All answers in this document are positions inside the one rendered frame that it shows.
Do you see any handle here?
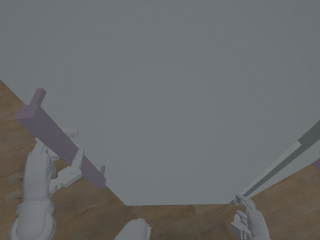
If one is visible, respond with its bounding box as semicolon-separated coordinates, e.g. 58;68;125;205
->
15;88;106;188

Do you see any robot right hand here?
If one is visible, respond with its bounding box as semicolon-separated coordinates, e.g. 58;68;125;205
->
231;193;270;240

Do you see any fridge door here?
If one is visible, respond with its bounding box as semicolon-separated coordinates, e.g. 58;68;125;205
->
0;0;320;206

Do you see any robot left thigh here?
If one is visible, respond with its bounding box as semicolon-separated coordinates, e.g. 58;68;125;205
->
114;219;151;240

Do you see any robot left forearm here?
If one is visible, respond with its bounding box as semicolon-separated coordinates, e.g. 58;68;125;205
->
9;199;56;240

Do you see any robot left hand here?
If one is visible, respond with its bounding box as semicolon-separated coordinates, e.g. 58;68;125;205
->
22;126;84;202

